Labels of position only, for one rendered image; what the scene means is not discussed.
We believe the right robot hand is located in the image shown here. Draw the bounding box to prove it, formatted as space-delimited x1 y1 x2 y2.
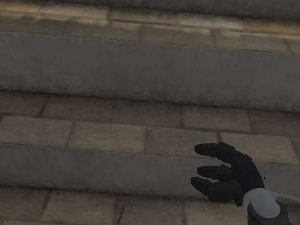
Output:
190 142 265 207

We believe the robot right forearm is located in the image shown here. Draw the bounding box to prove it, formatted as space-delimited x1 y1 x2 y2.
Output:
242 187 293 225

